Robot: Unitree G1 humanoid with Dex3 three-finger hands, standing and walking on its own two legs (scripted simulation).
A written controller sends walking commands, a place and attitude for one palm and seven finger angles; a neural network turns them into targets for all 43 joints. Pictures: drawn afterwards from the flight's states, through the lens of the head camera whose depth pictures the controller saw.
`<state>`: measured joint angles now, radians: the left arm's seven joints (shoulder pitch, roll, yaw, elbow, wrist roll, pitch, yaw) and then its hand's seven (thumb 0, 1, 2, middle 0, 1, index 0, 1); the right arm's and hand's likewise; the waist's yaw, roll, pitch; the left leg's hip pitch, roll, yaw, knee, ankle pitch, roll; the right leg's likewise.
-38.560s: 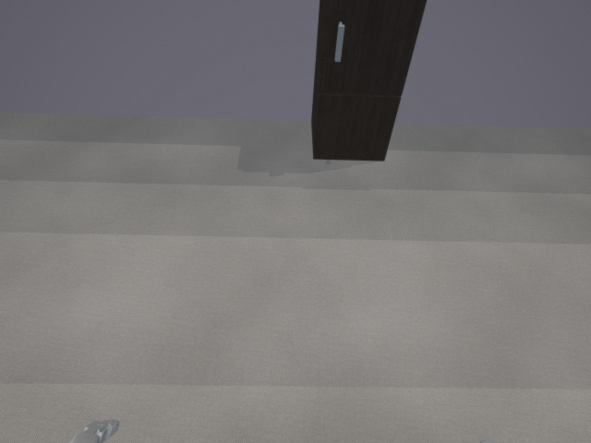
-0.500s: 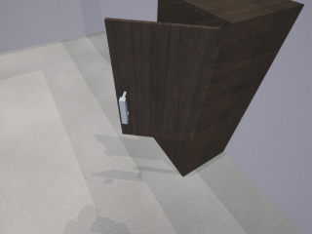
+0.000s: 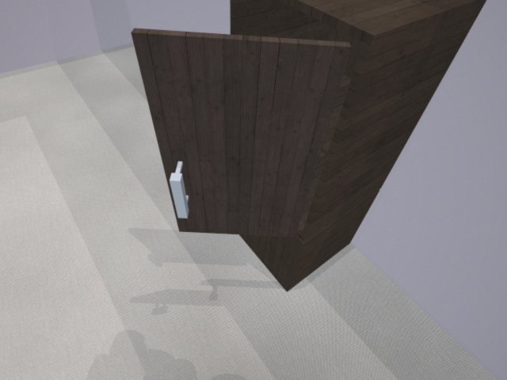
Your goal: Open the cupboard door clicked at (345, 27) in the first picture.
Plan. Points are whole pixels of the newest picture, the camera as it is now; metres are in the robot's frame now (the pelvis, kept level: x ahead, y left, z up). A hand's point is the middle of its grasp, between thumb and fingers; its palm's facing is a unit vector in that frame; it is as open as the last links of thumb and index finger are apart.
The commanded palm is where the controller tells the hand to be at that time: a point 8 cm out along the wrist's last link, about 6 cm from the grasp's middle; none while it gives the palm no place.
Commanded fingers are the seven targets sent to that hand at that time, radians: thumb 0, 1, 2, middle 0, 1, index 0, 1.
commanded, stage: come to a stop and stand still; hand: left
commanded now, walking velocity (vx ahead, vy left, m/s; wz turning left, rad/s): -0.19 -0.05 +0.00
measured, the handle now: (181, 190) +0.54 +0.21 -0.10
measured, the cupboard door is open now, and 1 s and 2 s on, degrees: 51 51 51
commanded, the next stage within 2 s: look again from close up in 0.78 s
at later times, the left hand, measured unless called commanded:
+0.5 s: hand out of the picture +0.05 +0.17 -0.17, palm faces +0.03 -0.97 -0.22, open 7.3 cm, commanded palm none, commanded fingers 0.00 0.90 0.90 -0.20 -0.30 -0.20 -0.30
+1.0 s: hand out of the picture -0.02 +0.14 -0.16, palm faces +0.05 -0.98 -0.19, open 7.4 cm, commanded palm none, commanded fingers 0.00 0.90 0.90 -0.20 -0.30 -0.20 -0.30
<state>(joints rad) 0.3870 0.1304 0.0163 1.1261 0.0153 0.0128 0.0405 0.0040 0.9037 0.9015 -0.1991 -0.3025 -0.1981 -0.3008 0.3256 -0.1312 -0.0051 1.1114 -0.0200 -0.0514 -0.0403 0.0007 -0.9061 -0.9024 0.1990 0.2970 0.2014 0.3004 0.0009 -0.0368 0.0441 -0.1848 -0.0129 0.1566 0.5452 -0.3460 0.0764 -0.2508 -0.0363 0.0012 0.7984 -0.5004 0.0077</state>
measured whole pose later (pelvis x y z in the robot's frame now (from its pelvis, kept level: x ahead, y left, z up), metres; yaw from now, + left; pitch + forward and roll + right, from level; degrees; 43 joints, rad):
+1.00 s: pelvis -0.01 -0.02 +0.01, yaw +2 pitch -1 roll +1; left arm 0.30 0.14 -0.03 1.11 0.01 -0.02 0.03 0.00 0.90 0.90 -0.20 -0.30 -0.20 -0.30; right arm 0.29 -0.16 0.02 1.11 -0.02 -0.02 -0.01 0.00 -0.91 -0.90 0.20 0.30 0.20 0.30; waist 0.00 0.01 0.04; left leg -0.15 -0.01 0.12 0.43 -0.26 0.03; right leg -0.23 -0.03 -0.08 0.47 -0.23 -0.01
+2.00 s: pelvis -0.04 -0.05 -0.10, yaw +4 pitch +15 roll -1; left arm 0.40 0.22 0.22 0.21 -0.29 -0.61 -0.37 0.01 0.49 0.73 -0.23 -0.57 -0.23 -0.56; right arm 0.11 -0.30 -0.07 0.49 0.01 -0.27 -0.01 0.01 -0.90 -0.90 0.20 0.30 0.20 0.30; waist 0.05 -0.05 -0.12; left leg -0.95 0.04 0.03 1.27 -0.59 0.01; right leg -0.97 -0.05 -0.15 1.23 -0.53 -0.06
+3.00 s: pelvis -0.04 -0.01 -0.10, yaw +4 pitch +19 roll -4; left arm 0.06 0.40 0.39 0.31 -0.35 -0.40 -0.54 -0.01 -0.49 0.31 -0.30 -1.20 -0.30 -1.19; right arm 0.22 -0.27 0.04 0.54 0.02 -0.24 -0.04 0.01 -0.90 -0.90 0.21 0.30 0.21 0.30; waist 0.01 0.01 -0.13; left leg -1.05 0.03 0.02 1.29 -0.57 0.06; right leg -1.04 -0.05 -0.14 1.19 -0.48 -0.01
